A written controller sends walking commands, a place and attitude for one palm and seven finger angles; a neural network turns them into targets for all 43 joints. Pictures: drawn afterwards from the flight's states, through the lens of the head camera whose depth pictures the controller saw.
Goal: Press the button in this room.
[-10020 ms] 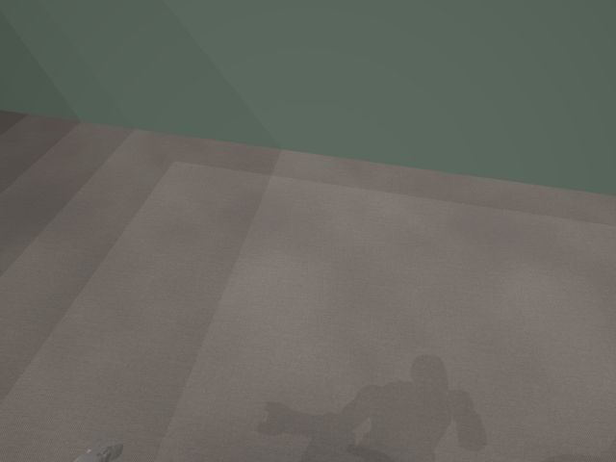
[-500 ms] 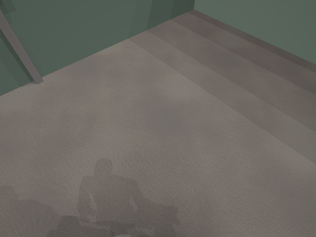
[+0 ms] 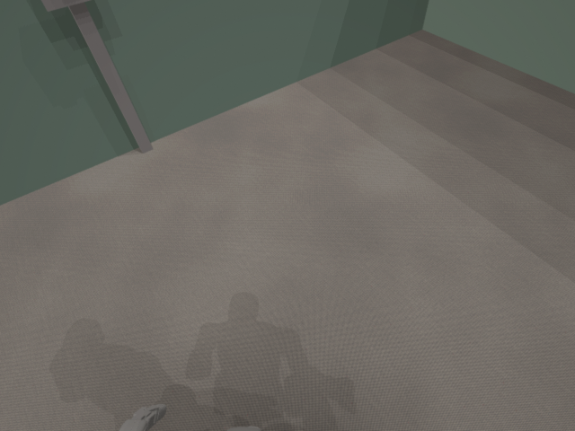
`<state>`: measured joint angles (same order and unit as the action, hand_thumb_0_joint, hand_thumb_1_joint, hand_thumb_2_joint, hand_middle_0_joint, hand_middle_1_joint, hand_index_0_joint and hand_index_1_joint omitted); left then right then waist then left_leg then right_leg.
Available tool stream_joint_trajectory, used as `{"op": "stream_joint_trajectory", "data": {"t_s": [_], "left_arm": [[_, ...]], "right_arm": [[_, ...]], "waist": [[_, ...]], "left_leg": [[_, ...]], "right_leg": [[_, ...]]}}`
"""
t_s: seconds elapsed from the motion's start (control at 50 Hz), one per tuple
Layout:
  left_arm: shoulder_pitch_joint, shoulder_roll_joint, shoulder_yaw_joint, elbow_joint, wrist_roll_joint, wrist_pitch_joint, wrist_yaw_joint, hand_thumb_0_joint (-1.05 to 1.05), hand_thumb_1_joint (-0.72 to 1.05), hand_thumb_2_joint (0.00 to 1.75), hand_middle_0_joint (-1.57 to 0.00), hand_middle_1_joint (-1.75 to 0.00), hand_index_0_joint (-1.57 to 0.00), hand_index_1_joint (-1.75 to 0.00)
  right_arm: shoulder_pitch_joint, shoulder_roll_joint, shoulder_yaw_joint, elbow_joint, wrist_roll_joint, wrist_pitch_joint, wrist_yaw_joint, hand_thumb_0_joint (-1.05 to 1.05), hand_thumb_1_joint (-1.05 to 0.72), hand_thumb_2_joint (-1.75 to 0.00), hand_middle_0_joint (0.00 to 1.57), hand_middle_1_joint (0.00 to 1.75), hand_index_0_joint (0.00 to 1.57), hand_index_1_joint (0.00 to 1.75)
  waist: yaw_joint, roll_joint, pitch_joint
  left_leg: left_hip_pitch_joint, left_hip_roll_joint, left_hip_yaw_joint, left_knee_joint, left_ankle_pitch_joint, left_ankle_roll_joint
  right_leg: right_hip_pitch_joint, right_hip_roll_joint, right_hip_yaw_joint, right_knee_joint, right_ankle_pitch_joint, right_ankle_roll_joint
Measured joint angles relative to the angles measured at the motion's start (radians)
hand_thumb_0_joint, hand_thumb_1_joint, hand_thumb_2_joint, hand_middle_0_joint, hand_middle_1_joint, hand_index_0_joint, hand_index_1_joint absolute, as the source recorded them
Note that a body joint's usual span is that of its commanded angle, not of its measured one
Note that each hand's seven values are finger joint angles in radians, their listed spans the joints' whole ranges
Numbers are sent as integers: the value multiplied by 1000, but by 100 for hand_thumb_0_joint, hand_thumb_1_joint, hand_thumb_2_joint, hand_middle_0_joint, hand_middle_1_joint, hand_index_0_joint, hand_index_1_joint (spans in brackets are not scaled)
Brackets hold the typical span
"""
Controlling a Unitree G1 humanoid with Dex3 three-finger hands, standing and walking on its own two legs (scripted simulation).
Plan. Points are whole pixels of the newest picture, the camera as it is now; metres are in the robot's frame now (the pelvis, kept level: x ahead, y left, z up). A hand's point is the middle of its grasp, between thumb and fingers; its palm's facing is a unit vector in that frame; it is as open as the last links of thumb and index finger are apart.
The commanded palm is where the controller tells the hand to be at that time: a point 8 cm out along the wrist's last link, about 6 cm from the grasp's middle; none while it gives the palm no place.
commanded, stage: turn or walk to find it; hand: left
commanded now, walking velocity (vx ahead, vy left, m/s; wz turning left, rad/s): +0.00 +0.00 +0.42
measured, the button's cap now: out of the picture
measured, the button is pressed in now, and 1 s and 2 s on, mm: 0 0 0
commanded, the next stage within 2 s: none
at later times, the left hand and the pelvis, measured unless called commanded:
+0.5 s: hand out of the picture -0.07 +0.23 -0.18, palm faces +0.28 -0.93 -0.25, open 7.4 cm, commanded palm none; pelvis -0.02 +0.02 +0.00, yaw +13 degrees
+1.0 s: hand out of the picture -0.03 +0.19 -0.14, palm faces +0.42 -0.86 -0.28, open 7.4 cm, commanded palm none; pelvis -0.03 -0.02 +0.01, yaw +26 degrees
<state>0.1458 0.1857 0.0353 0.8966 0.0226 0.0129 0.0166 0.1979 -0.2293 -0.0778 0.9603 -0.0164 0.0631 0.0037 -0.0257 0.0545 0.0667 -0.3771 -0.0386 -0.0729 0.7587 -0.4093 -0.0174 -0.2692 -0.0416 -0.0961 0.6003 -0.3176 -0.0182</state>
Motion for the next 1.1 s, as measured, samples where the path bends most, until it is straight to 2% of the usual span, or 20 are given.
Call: {"op": "stream_joint_trajectory", "data": {"t_s": [0.04,0.08,0.16,0.26,0.36,0.42,0.44,0.46,0.5,0.58,0.66,0.76,0.8,0.84,0.86,0.92,0.96,1.0,1.04,1.1], "left_arm": [[18,-13,-3,-3,0,-1,2,0,91,90,-20,-30,-20,-30],[35,-23,-7,3,0,1,3,0,90,90,-20,-30,-20,-30],[64,-30,-8,22,2,-1,5,0,90,90,-21,-30,-20,-30],[92,-23,-5,46,7,-5,5,0,91,90,-21,-30,-21,-30],[113,5,5,72,12,1,2,0,90,90,-21,-30,-21,-30],[128,28,15,90,7,8,2,0,90,90,-21,-30,-21,-30],[133,37,20,93,3,15,1,0,90,90,-21,-30,-21,-30],[132,50,24,98,0,26,2,0,90,90,-21,-30,-21,-30],[124,66,28,109,0,50,6,0,91,90,-20,-30,-20,-30],[93,74,32,109,-2,57,-1,1,91,90,-20,-30,-20,-30],[61,67,28,80,-4,47,-5,1,91,90,-20,-30,-20,-30],[18,48,21,46,-7,40,-3,0,91,90,-20,-30,-20,-30],[4,38,16,33,-9,33,-3,0,91,90,-20,-30,-20,-30],[-1,31,11,18,-10,19,-3,0,91,90,-20,-30,-20,-30],[0,24,8,13,-6,8,-1,0,91,90,-20,-30,-20,-30],[7,-4,-1,4,1,-5,2,0,91,90,-20,-30,-20,-30],[22,-16,-4,4,1,-3,3,0,91,90,-20,-30,-20,-30],[35,-23,-6,11,1,0,4,0,90,90,-20,-30,-20,-30],[47,-26,-8,20,3,1,6,0,90,90,-21,-30,-20,-30],[62,-25,-7,32,6,0,5,0,90,90,-21,-30,-21,-30]], "right_arm": [[4,-11,-8,8,-3,12,4,1,-91,-90,20,30,20,30],[7,-21,-13,14,-5,16,9,1,-91,-90,20,30,20,30],[16,-28,-14,25,-6,18,12,1,-91,-90,20,30,20,30],[7,-25,-5,46,-2,25,9,1,-91,-90,20,30,20,30],[-35,-13,11,42,7,15,6,1,-91,-90,20,29,20,30],[-57,-5,21,23,9,-5,7,1,-91,-90,20,30,20,30],[-62,-2,22,15,7,-16,7,1,-91,-90,20,30,20,30],[-71,7,23,11,5,-23,7,1,-91,-90,20,30,20,30],[-79,22,30,1,2,-34,3,1,-91,-90,20,30,20,30],[-76,36,40,-5,0,-38,-8,1,-91,-90,20,30,20,30],[-65,40,42,-3,0,-37,-6,1,-91,-90,20,30,20,30],[-44,38,31,-5,-5,-29,-2,1,-90,-90,20,30,21,30],[-34,33,25,-4,-7,-24,-2,1,-90,-90,20,30,21,30],[-17,26,18,-3,-4,-19,-1,1,-90,-90,20,30,21,30],[-9,19,14,-2,0,-17,0,1,-90,-90,20,30,21,30],[4,-3,-4,8,0,6,0,1,-91,-90,20,30,20,30],[10,-13,-11,18,-3,16,4,1,-91,-90,20,30,20,30],[17,-21,-15,24,-4,18,9,1,-91,-90,20,30,20,30],[23,-23,-16,29,-5,19,12,1,-91,-90,20,30,20,30],[26,-21,-12,39,-3,21,12,1,-91,-90,20,30,20,30]], "waist": [[4,-2,-1],[3,-1,2],[4,-12,4],[21,-35,15],[48,-61,28],[54,-74,25],[54,-79,20],[59,-97,24],[64,-108,22],[56,-94,12],[49,-79,3],[23,-58,1],[12,-48,1],[7,-41,-5],[8,-30,-7],[2,-3,2],[2,-2,4],[-1,-3,6],[-3,-9,8],[2,-25,12]], "left_leg": [[-61,-5,15,201,-33,-2],[-99,9,26,336,4,-12],[-106,47,38,400,45,-37],[-44,77,61,267,-4,-50],[43,79,114,51,-43,-38],[122,73,149,-148,60,-21],[135,69,148,-189,111,6],[129,58,152,-176,109,25],[129,51,149,-166,87,40],[151,44,114,-233,123,43],[159,34,84,-283,163,45],[138,22,46,-283,179,33],[119,17,30,-266,177,23],[91,8,14,-230,167,10],[70,8,6,-194,153,4],[-24,-4,1,73,-36,1],[-80,-1,19,257,-34,-5],[-110,17,35,363,4,-16],[-112,37,45,390,25,-28],[-79,61,59,326,8,-42]], "right_leg": [[17,-13,-17,-20,1,-20],[37,-21,-36,-52,16,-23],[60,-35,-75,-91,33,-25],[64,-58,-119,-96,33,-22],[45,-87,-159,-59,19,-5],[23,-106,-184,-1,-7,17],[3,-116,-184,41,-23,27],[-23,-121,-150,104,-93,44],[-83,-100,-69,259,-193,65],[-157,-66,11,432,-150,86],[-163,-54,44,407,-117,99],[-111,-31,55,255,-129,97],[-72,-17,52,161,-105,91],[-10,-6,42,11,-20,86],[6,-2,34,-32,14,66],[9,-8,-4,-8,-1,3],[28,-19,-21,-30,3,-7],[45,-28,-39,-56,15,-7],[56,-37,-57,-73,23,-6],[64,-53,-82,-86,27,-3]]}}
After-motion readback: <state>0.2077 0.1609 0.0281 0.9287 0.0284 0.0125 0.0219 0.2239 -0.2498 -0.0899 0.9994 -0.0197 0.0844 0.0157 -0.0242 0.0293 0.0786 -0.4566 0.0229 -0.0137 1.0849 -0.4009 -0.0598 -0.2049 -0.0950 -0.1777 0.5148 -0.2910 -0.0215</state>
